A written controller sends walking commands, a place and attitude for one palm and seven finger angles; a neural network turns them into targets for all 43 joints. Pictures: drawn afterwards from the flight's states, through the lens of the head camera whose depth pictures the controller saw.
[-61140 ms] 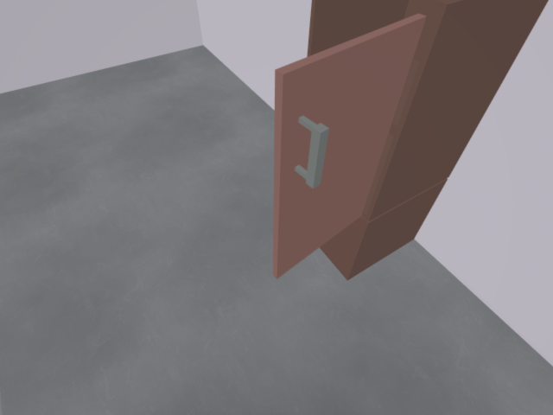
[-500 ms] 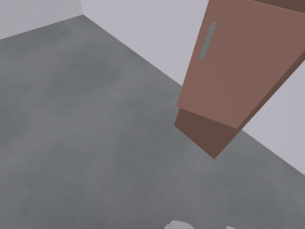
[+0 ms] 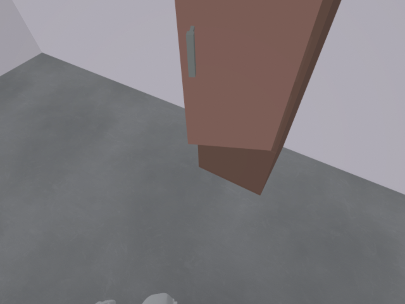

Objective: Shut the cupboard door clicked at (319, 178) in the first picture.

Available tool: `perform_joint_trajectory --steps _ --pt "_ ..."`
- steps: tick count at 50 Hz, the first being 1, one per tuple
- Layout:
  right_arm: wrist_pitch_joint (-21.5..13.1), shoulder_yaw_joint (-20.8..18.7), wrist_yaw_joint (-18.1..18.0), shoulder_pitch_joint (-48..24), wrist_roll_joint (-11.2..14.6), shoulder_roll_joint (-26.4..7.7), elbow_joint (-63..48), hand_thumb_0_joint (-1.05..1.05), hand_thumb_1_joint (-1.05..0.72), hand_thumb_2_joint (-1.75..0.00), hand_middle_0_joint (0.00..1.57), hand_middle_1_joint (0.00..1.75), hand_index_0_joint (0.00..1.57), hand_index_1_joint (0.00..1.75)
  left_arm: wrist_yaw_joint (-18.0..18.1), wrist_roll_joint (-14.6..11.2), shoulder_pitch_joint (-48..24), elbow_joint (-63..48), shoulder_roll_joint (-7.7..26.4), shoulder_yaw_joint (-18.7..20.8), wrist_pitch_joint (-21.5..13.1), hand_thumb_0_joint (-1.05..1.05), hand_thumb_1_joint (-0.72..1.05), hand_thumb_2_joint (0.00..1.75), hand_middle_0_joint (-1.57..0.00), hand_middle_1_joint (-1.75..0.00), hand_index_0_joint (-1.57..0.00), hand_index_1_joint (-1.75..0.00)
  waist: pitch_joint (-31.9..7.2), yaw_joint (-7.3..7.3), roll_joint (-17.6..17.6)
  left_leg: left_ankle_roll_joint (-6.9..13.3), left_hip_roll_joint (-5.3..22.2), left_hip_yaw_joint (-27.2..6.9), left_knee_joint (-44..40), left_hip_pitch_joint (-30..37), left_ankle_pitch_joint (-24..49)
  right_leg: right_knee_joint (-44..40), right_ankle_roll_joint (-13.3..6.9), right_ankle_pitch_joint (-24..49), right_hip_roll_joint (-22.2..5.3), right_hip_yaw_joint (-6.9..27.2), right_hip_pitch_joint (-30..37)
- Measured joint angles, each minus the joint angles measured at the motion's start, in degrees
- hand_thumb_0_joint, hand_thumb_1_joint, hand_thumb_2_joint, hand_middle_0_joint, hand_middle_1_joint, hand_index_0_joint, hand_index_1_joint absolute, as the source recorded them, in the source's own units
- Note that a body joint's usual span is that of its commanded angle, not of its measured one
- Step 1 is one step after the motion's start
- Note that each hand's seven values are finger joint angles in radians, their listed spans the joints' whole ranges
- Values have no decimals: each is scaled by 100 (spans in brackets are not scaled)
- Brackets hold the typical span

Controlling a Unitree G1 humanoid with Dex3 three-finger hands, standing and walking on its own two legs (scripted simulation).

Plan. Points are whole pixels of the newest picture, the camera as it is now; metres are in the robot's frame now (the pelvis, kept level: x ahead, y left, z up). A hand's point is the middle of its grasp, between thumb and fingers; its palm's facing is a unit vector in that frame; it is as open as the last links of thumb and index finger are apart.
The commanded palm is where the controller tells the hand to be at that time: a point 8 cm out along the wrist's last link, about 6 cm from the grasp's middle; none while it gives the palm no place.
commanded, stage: take the last steps up to it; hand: left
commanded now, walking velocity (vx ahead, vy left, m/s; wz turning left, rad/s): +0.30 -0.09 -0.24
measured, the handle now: (192, 52) +0.73 +0.05 +0.10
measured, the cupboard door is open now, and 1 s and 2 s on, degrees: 23 23 23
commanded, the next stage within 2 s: come to a stop and stand still in 0.76 s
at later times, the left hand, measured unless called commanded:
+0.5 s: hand (131, 288) +0.18 +0.18 -0.17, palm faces -0.17 -0.97 -0.16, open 7.4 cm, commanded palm none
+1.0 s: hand (181, 252) +0.26 +0.07 -0.18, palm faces -0.06 -0.99 -0.15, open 7.3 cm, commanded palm none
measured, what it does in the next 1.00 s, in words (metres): walks ahead: left foot, then right foot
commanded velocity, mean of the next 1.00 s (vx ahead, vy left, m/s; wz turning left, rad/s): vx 0.16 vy -0.04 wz -0.06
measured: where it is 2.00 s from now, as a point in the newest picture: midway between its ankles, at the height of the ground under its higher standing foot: (224, 301)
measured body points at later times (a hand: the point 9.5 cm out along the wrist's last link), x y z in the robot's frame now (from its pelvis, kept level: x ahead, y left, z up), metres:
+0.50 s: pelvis +0.09 +0.00 +0.01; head +0.12 +0.01 +0.45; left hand +0.19 +0.23 -0.15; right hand -0.02 -0.21 -0.13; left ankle +0.02 +0.13 -0.74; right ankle +0.13 -0.16 -0.69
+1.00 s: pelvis +0.24 -0.09 +0.00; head +0.26 -0.08 +0.45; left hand +0.27 +0.12 -0.17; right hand +0.29 -0.33 -0.15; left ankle +0.30 +0.01 -0.74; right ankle +0.18 -0.16 -0.74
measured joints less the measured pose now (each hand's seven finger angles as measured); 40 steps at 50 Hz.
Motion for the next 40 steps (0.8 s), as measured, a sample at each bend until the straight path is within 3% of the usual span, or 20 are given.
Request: perform_joint_trajectory --steps 6,8,10,12,15,20,24,30,32,34,36,40 --pt "-186 106 -11 84 -21 184 10 0 -90 -90 20 30 20 30 -31 -10 177 152 39 56 31 1 90 90 -20 -30 -20 -30 -164 78 -204 73 -120 130 -2117 871 429 290 127 -252 73 101 6" --pt "-318 154 -11 168 -88 300 39 0 -90 -90 20 30 20 30 -54 -36 269 232 125 111 97 1 90 90 -20 -30 -20 -30 -255 65 -383 400 -180 238 -2188 955 503 981 46 -908 72 178 -229" --pt "-392 215 -15 323 -125 392 15 0 -90 -90 20 30 20 30 -101 14 356 310 195 150 176 1 90 90 -20 -29 -20 -30 -326 37 -438 543 -116 336 -2266 1103 461 2067 -8 -1216 151 126 -627" --pt "-444 247 -51 532 -137 461 19 0 -90 -90 20 30 21 30 -172 58 382 376 245 196 192 1 90 90 -20 -29 -20 -30 -364 -13 -432 541 -67 372 -2614 1343 571 2953 3 -941 144 28 -1007" --pt "-507 280 -95 805 -119 531 126 0 -90 -90 20 30 21 30 -236 57 368 380 294 240 123 1 91 90 -20 -29 -20 -30 -328 -13 -413 508 -39 439 -3188 1710 778 3578 74 -338 33 3 -1439" --pt "-564 257 -113 1154 -97 611 377 0 -90 -90 20 30 21 30 -248 44 322 390 301 246 92 1 91 90 -19 -29 -20 -30 -241 -13 -374 455 -2 631 -3686 2152 835 3484 170 174 -191 16 -1835" --pt "-559 192 -94 1340 -122 637 558 0 -90 -90 20 30 21 30 -266 37 175 459 235 192 121 1 91 90 -19 -29 -20 -30 -124 -116 -309 339 60 775 -3768 2430 676 2473 169 217 -369 -187 -1761" --pt "-466 122 -30 1545 -117 608 829 0 -90 -90 20 30 21 30 -269 4 -127 442 84 109 -81 1 91 90 -19 -29 -20 -30 17 -270 -158 10 277 852 -3231 2626 47 656 -42 228 -275 -474 -1011" --pt "-401 107 10 1500 -44 584 960 0 -90 -90 20 30 21 30 -215 11 -206 442 8 114 -289 1 91 90 -19 -29 -20 -30 81 -195 -60 133 408 656 -2136 2284 -421 674 -101 392 -169 -538 -898" --pt "-292 84 30 1285 7 540 1004 0 -90 -90 20 30 21 30 -140 -28 -215 463 -103 85 -415 1 91 90 -19 -29 -20 -30 150 -163 17 356 271 218 -512 1605 -679 781 -173 155 -111 -625 -760" --pt "-268 45 30 1047 8 508 952 0 -90 -90 20 30 20 30 -66 -50 -137 507 -183 66 -411 1 91 90 -19 -29 -20 -30 125 -126 13 457 136 103 525 977 -420 506 -220 110 -72 -682 -489" --pt "-324 2 11 580 -52 463 677 0 -91 -90 20 30 20 30 75 -53 40 615 -130 99 -423 -1 94 90 -20 -29 -20 -30 -29 -96 33 430 118 151 570 162 209 -251 -292 287 71 -845 27"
